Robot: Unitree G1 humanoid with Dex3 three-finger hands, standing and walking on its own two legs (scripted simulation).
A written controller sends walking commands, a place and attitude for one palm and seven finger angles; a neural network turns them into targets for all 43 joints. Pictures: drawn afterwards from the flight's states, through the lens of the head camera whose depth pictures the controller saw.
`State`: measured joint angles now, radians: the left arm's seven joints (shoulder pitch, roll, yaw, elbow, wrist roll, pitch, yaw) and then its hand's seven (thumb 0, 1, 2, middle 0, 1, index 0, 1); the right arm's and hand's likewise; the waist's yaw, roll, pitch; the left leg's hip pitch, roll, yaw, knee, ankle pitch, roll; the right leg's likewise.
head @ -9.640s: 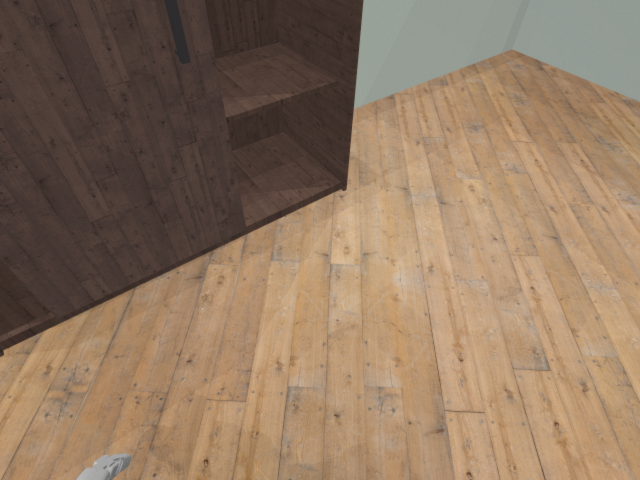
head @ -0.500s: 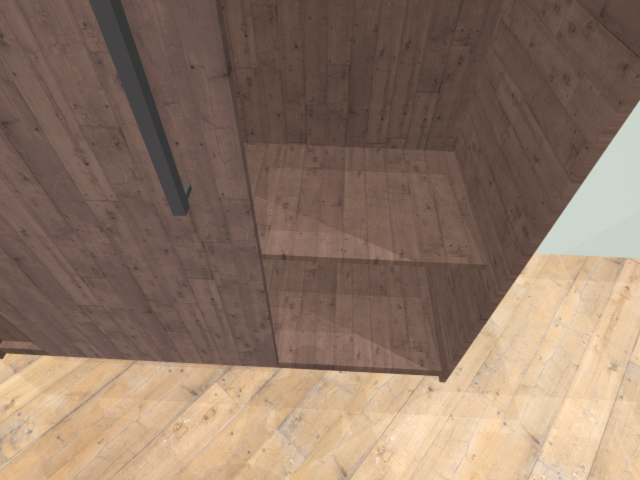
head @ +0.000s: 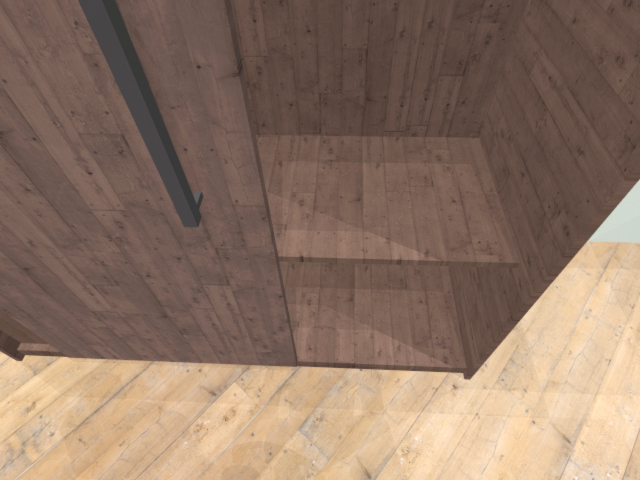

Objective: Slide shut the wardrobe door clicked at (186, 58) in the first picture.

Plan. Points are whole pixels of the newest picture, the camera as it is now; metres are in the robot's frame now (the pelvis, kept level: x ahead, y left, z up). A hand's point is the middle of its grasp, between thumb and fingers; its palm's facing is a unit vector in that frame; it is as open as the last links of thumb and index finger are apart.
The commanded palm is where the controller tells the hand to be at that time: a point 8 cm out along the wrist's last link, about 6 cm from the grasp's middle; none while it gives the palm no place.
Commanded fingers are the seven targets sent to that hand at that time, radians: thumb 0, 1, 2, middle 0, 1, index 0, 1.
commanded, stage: shuffle to correct the standing spot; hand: left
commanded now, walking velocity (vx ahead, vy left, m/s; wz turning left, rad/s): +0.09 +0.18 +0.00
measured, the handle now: (160, 123) +0.48 +0.23 +0.19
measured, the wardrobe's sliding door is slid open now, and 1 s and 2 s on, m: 0.52 0.52 0.52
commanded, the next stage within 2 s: come to a stop and stand still in 0.26 s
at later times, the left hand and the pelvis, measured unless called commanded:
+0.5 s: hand out of the picture +0.04 +0.28 -0.19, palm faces +0.10 -0.96 -0.25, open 7.3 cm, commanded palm none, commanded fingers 0.00 0.90 0.90 -0.20 -0.30 -0.20 -0.30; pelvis +0.05 +0.07 -0.01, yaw +0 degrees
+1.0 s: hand out of the picture +0.05 +0.22 -0.17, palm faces +0.02 -0.98 -0.20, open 7.3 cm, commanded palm none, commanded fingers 0.00 0.90 0.90 -0.20 -0.30 -0.20 -0.30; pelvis +0.05 +0.05 +0.01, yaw +0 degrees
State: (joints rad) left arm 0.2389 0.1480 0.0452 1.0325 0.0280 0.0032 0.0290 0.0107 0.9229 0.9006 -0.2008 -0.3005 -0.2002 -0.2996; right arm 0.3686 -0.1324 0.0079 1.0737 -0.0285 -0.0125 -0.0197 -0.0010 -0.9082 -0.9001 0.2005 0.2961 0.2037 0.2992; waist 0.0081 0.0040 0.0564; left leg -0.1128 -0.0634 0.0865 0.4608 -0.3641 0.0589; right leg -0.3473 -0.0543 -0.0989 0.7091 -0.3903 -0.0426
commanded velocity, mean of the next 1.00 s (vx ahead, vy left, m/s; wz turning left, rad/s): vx -0.02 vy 0.00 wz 0.00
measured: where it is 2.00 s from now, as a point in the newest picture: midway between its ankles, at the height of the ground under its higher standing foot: outside the picture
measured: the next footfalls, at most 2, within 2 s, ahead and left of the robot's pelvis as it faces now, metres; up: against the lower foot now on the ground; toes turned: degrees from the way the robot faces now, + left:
right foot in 0.02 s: +0.05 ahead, -0.09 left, +0.00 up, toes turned -7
left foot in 0.42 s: +0.13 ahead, +0.21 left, +0.00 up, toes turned +11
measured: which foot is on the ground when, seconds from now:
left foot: down 0.00-0.04, up 0.06-0.40, down 0.42-1.00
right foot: up 0.00-0.00, down 0.02-0.42, up 0.44-0.70, down 0.72-1.00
